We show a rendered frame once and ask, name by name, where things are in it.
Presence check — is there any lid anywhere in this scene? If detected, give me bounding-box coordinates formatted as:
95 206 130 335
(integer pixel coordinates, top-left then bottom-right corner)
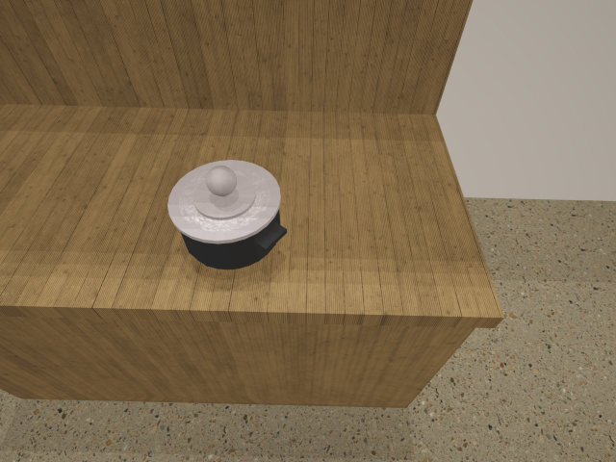
167 160 281 244

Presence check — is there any knob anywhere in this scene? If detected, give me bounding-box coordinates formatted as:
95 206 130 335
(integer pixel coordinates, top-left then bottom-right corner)
206 166 237 196

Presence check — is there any pot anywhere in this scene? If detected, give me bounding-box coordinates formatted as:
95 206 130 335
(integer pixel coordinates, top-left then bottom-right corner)
181 210 287 270

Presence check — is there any table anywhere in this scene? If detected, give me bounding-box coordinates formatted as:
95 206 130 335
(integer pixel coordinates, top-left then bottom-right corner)
0 0 504 408

